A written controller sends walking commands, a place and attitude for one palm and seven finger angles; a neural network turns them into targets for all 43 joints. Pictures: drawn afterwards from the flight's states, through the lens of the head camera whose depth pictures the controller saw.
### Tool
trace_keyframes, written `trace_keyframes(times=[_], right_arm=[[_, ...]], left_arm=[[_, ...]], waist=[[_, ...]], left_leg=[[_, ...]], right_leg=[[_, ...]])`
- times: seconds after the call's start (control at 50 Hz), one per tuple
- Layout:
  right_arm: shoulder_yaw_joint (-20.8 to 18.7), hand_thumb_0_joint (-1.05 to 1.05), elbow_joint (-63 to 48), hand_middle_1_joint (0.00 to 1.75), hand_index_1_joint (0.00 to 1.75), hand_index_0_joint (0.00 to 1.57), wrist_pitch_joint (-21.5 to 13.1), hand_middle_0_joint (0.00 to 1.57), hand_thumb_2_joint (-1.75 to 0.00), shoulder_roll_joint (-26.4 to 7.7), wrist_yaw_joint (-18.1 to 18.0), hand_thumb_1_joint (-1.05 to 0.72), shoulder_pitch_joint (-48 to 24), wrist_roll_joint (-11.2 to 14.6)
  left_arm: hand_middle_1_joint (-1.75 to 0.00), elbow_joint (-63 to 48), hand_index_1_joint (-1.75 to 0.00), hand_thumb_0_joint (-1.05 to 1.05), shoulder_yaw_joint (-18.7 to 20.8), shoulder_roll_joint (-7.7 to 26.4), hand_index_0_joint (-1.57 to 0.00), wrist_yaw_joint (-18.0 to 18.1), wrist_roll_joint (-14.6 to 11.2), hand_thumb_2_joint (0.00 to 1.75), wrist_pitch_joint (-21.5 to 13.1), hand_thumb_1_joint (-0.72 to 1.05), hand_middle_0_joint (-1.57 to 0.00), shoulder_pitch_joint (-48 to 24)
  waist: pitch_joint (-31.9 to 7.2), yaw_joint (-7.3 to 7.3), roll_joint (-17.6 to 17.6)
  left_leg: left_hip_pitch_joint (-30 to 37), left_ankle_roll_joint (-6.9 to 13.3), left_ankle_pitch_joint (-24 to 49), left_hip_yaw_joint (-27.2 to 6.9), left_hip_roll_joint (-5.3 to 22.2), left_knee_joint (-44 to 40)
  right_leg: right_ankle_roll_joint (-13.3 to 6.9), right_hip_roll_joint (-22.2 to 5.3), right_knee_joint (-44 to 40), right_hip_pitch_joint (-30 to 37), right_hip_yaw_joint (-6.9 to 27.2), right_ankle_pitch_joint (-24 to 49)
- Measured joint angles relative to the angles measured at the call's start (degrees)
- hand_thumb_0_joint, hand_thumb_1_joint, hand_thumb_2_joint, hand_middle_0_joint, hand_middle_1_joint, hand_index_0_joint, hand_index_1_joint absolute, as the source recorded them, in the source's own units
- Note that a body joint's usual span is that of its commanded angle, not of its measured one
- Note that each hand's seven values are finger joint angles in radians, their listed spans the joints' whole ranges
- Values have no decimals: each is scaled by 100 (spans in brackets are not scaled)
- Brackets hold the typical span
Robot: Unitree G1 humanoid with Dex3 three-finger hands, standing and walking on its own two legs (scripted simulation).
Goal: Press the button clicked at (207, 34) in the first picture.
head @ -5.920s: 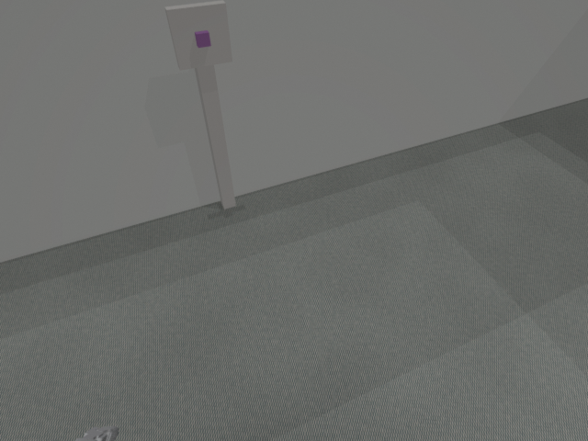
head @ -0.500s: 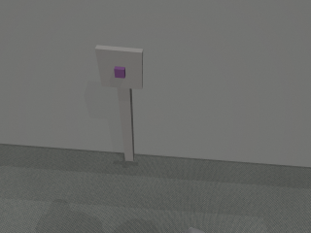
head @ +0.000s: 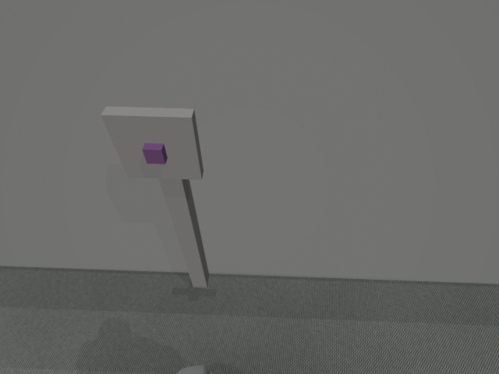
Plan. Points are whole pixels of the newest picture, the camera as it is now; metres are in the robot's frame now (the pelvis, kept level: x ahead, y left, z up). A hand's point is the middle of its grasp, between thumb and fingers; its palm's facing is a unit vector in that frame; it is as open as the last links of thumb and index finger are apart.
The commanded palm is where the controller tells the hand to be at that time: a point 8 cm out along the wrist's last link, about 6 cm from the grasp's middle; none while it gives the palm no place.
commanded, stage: come to a stop and stand still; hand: left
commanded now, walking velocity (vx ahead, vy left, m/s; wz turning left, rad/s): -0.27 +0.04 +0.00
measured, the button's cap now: (155, 152) +0.54 +0.23 +0.03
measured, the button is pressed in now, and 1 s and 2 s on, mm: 0 0 0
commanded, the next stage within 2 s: look again from close up in 0.96 s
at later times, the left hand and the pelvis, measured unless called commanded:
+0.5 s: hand out of the picture +0.02 +0.18 -0.17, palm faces +0.02 -0.96 -0.26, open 7.3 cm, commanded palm none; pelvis -0.01 -0.01 -0.01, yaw -2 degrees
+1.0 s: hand out of the picture -0.03 +0.13 -0.17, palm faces +0.01 -0.98 -0.18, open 7.3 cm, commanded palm none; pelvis -0.03 -0.03 +0.00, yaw -2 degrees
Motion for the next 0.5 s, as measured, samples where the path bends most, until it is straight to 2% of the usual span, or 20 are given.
trace_keyframes(times=[0.06, 0.1, 0.14, 0.18, 0.24, 0.32, 0.36, 0.4, 0.46, 0.5], right_arm=[[29, 1, -86, 30, 30, 19, -13, 19, -90, -94, -47, -93, -277, 18], [55, 1, -108, 30, 30, 19, -38, 19, -90, -139, -37, -94, -376, 43], [79, 1, -78, 30, 30, 19, -28, 19, -90, -46, -46, -94, -483, 45], [125, 1, -113, 30, 30, 19, 3, 19, -90, 67, -59, -93, -566, 34], [122, 0, -206, 30, 30, 19, 34, 19, -90, 133, -123, -94, -738, 23], [95, 0, -305, 30, 30, 20, 105, 20, -90, 144, -105, -93, -953, 3], [66, 0, -336, 30, 30, 20, 121, 20, -90, 133, -86, -92, -995, -3], [35, 0, -336, 30, 30, 20, 137, 20, -90, 98, -64, -92, -986, -7], [-15, 1, -294, 30, 30, 20, 183, 20, -90, 44, -28, -91, -865, 28], [-58, 1, -219, 30, 30, 20, 270, 20, -90, -43, -6, -91, -773, 58]], left_arm=[[-30, 124, -30, -1, -57, -12, -20, -13, -5, 90, 101, 94, -20, 143], [-30, 187, -30, 0, -86, -31, -20, -13, -31, 90, 185, 93, -20, 247], [-30, 226, -30, 0, -83, 17, -20, 3, -53, 90, 304, 92, -20, 275], [-30, 207, -30, 0, -79, 61, -20, 13, -67, 90, 399, 92, -20, 302], [-30, 152, -30, 0, -69, 78, -20, -2, -57, 90, 472, 92, -20, 304], [-30, 45, -30, 0, -18, 115, -20, -17, -30, 90, 508, 91, -20, 351], [-30, 1, -30, 1, 1, 139, -20, -18, -24, 90, 530, 91, -20, 359], [-30, -32, -30, 1, 1, 150, -20, -15, -26, 90, 522, 91, -20, 356], [-30, -89, -30, 1, -17, 182, -20, -8, -8, 90, 423, 91, -20, 412], [-30, -28, -30, 1, -54, 102, -20, 9, 16, 90, 392, 91, -20, 394]], waist=[[-10, 115, -3], [-17, 164, 24], [30, 220, -174], [63, 282, -341], [145, 294, -351], [225, 278, -266], [239, 243, -221], [226, 202, -157], [125, 177, -144], [127, 138, 18]], left_leg=[[284, -80, 388, -36, -49, -1169], [643, -67, 993, -45, -59, -1966], [769, 125, 907, 38, -177, -2005], [852, 221, 829, 133, -282, -2125], [881, 273, 991, 165, -325, -2409], [799, 251, 1156, 212, -255, -2562], [741, 212, 1209, 223, -215, -2573], [674, 162, 1253, 210, -179, -2548], [500, 43, 1229, 209, -182, -2321], [441, -1, 780, 45, -147, -2080]], right_leg=[[83, 27, 6, 143, 66, -87], [164, 55, 227, 173, 80, -269], [250, -76, 433, 186, 151, -438], [327, -147, 705, 99, 312, -820], [376, -93, 1695, -248, 592, -1512], [451, -43, 2500, -552, 772, -1748], [472, -67, 2433, -538, 775, -1789], [461, -99, 1991, -384, 747, -1711], [400, -167, 667, 87, 734, -943], [274, -79, 666, 112, 663, -761]])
